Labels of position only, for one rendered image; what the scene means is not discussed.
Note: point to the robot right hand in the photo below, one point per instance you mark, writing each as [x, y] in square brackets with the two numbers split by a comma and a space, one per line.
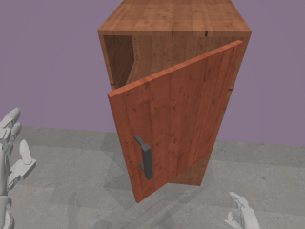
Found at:
[245, 219]

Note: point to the handle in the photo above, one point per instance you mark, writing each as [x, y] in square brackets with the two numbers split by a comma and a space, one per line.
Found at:
[146, 152]

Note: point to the left robot forearm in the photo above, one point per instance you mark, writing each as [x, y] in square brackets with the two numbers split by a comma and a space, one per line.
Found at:
[6, 217]

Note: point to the robot left hand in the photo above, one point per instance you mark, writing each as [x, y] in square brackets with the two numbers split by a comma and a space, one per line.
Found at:
[9, 131]

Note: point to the cupboard door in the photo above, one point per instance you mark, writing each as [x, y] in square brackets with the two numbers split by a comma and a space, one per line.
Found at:
[176, 112]

